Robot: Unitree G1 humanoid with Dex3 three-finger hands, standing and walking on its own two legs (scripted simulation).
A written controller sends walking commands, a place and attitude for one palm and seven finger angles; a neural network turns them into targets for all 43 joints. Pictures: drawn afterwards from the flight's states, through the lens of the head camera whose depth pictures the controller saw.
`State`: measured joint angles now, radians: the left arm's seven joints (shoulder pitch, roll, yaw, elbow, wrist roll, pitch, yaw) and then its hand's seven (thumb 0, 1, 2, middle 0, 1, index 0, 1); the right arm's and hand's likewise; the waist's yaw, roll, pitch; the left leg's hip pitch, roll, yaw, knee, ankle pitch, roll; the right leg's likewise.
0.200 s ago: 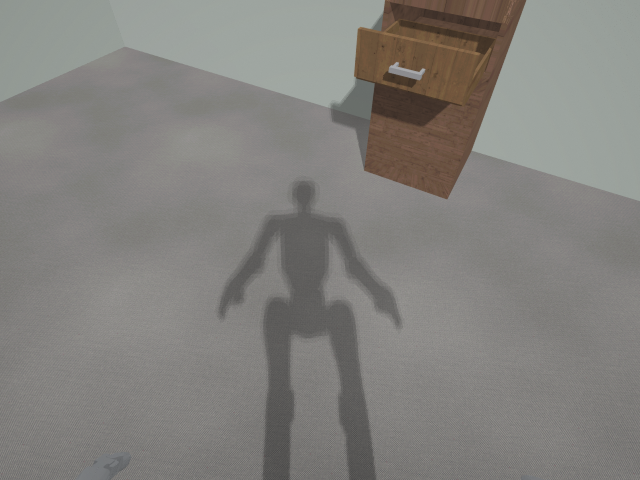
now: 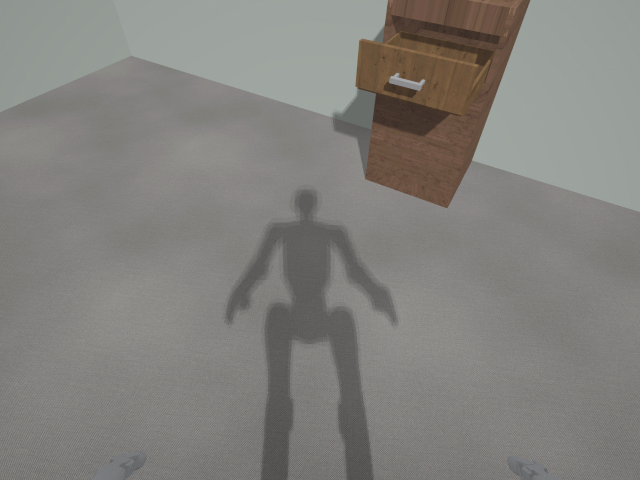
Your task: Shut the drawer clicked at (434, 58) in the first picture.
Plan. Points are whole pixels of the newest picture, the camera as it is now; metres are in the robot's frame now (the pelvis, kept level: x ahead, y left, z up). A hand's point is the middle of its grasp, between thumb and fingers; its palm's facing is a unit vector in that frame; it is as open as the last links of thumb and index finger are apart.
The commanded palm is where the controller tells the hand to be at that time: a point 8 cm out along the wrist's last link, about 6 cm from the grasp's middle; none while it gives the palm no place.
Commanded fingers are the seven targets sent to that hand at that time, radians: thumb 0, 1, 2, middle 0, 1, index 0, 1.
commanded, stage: stand and wait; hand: left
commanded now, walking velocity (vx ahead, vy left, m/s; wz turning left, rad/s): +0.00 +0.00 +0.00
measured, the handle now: (407, 81) +1.28 -0.20 -0.08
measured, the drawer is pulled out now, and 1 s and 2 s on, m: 0.28 0.28 0.28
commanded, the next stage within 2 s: look at it before walking up in 0.78 s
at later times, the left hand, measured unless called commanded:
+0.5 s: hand out of the picture +0.04 +0.23 -0.15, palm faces -0.02 -0.94 -0.35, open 7.4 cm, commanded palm none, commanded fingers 0.00 0.90 0.90 -0.20 -0.30 -0.20 -0.30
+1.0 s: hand out of the picture +0.03 +0.22 -0.15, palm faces -0.03 -0.94 -0.33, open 7.4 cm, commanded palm none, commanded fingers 0.00 0.90 0.90 -0.20 -0.30 -0.20 -0.30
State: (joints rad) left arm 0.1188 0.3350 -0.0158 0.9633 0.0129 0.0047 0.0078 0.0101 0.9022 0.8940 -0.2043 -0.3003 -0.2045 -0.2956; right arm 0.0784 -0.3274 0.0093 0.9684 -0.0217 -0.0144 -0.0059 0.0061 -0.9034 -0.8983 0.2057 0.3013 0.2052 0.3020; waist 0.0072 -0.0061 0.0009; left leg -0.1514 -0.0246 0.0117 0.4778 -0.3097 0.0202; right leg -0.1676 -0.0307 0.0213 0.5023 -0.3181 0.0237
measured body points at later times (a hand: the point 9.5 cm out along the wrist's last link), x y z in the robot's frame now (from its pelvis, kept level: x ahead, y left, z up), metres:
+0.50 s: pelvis -0.03 -0.02 +0.01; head -0.02 -0.02 +0.46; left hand +0.04 +0.28 -0.12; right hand +0.05 -0.31 -0.13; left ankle -0.03 +0.11 -0.74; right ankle -0.03 -0.14 -0.74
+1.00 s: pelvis -0.04 -0.02 +0.01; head -0.04 -0.02 +0.46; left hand +0.04 +0.27 -0.13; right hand +0.03 -0.32 -0.13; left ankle -0.03 +0.11 -0.74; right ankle -0.03 -0.14 -0.74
